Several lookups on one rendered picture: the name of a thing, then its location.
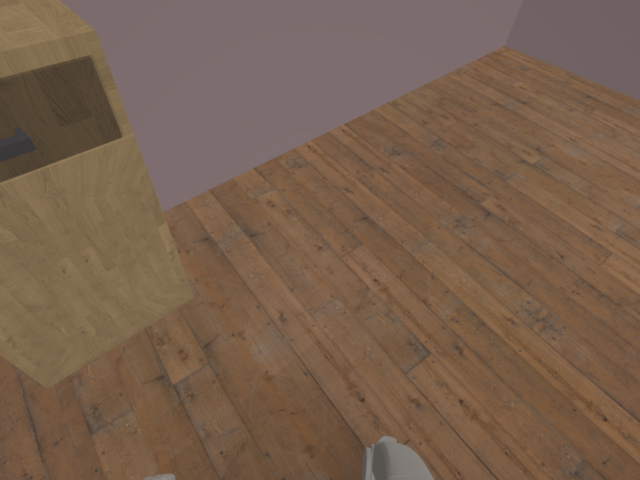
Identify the cabinet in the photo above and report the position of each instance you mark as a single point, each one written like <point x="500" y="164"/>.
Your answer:
<point x="86" y="256"/>

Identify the drawer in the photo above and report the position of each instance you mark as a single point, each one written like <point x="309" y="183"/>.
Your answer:
<point x="62" y="107"/>

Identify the handle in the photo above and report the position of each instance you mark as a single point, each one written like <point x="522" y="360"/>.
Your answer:
<point x="15" y="145"/>

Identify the right robot thigh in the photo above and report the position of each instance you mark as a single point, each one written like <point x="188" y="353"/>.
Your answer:
<point x="393" y="461"/>

